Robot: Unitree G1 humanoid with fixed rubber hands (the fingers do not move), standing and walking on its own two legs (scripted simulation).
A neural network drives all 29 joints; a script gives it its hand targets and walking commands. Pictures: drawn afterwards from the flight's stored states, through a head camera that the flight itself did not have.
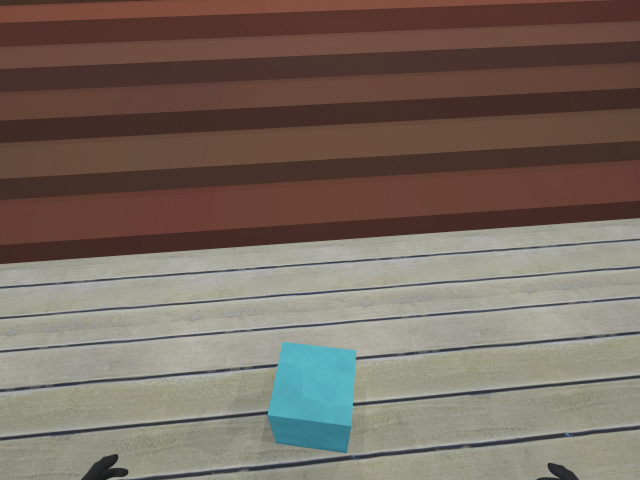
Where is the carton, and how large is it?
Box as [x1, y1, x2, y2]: [268, 342, 355, 452]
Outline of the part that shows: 283,342 268,410 268,418 276,443 346,452 351,425 355,350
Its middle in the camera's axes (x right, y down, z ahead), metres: -0.01 +0.47 +1.11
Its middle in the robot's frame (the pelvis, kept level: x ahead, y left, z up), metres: +0.46 +0.04 -0.66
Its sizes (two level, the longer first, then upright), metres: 0.210 0.200 0.250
